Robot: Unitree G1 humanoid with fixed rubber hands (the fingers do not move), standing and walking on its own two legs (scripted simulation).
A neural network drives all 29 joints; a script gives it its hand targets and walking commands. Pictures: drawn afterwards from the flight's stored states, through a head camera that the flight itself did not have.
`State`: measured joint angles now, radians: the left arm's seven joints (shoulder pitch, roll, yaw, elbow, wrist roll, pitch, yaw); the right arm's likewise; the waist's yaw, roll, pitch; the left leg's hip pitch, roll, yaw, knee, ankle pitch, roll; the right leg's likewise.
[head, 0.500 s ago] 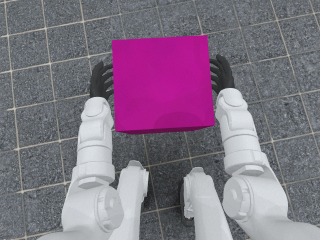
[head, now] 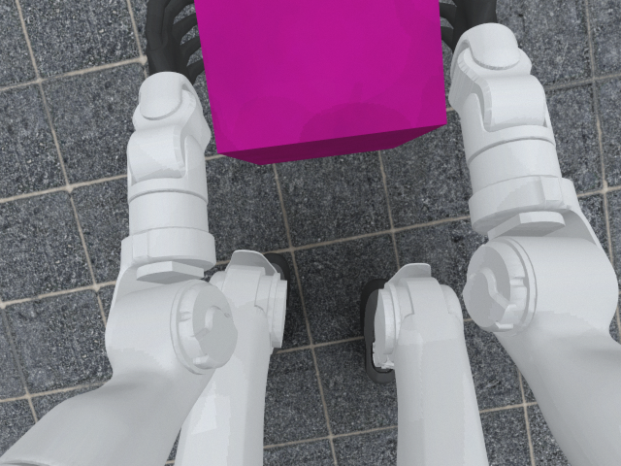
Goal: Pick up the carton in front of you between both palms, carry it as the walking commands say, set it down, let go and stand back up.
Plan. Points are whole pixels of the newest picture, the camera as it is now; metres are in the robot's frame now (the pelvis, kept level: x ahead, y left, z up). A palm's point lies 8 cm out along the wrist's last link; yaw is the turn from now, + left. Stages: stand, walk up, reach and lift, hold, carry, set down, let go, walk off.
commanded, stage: set down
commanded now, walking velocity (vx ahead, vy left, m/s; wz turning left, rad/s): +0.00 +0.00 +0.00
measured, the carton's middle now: (318, 65) +0.54 +0.04 -0.21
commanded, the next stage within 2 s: none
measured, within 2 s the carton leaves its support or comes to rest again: rests again in 0.96 s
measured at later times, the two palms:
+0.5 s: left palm (188, 69) +0.53 +0.20 -0.22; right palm (428, 44) +0.58 -0.09 -0.24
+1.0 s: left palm (187, 78) +0.53 +0.21 -0.24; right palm (424, 54) +0.58 -0.09 -0.25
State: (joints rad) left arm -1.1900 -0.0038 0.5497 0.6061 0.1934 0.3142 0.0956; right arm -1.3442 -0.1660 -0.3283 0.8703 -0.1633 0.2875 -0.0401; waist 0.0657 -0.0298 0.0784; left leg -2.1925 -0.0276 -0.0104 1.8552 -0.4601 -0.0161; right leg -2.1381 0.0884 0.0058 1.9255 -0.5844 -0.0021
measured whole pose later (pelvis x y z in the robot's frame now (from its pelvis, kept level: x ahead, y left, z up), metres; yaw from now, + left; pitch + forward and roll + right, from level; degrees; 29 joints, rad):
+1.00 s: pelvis +0.00 -0.01 -0.08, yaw +1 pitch +37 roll +3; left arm -1.43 0.22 0.50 0.96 0.06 0.21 0.03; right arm -1.57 -0.27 -0.18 1.08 -0.08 0.22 -0.02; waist 0.10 0.01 0.37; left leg -2.26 -0.03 0.00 2.16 -0.54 -0.05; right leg -2.22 0.11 0.00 2.25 -0.67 -0.02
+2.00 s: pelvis +0.00 +0.00 -0.03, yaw +2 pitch +40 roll +2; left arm -1.36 0.25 0.29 0.91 -0.16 0.17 0.16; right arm -1.54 -0.46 -0.05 1.10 0.10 0.20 -0.05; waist 0.12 -0.01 0.23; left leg -2.20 -0.05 0.00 1.99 -0.50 -0.03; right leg -2.14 0.08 0.01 2.08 -0.64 -0.01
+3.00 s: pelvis +0.05 +0.01 +0.23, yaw -1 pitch +43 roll -1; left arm -0.78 0.16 0.33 0.64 0.10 0.16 -0.04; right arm -0.95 -0.22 -0.28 0.79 -0.13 0.18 -0.04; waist 0.08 -0.02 -0.06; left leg -1.44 -0.02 -0.03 0.94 -0.25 0.00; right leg -1.39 0.08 0.06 0.98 -0.33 0.01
